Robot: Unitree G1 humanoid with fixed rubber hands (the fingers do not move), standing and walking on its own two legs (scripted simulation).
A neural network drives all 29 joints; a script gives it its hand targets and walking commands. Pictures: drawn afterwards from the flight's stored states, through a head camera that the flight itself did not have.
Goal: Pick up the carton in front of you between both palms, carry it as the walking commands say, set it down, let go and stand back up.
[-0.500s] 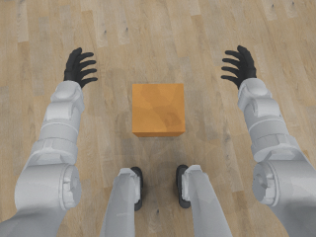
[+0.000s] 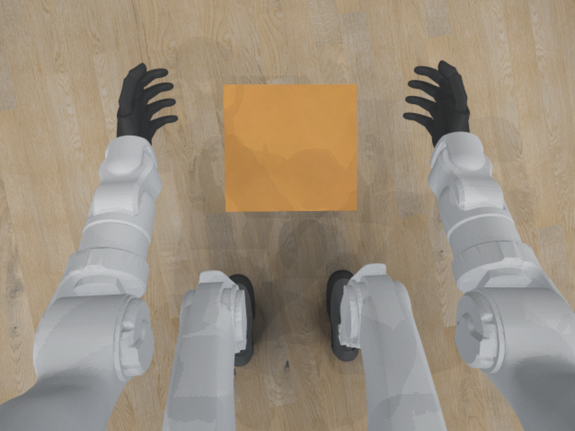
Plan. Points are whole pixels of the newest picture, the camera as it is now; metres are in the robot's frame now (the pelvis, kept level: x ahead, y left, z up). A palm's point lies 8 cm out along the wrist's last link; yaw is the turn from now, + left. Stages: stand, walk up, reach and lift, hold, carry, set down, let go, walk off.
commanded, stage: reach and lift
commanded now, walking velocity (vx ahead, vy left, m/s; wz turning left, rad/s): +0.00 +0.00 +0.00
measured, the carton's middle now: (288, 158) +0.47 -0.01 -0.39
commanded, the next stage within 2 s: none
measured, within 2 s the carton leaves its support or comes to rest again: leaves its support in 1.34 s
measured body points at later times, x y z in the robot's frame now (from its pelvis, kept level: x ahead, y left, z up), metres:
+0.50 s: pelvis -0.05 +0.00 -0.14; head +0.32 +0.00 +0.11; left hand +0.49 +0.18 -0.34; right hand +0.48 -0.20 -0.34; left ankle +0.08 +0.12 -0.48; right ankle +0.08 -0.12 -0.48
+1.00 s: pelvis -0.04 +0.00 -0.14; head +0.32 +0.01 +0.12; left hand +0.49 +0.15 -0.33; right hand +0.49 -0.16 -0.32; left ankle +0.08 +0.12 -0.48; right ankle +0.08 -0.12 -0.48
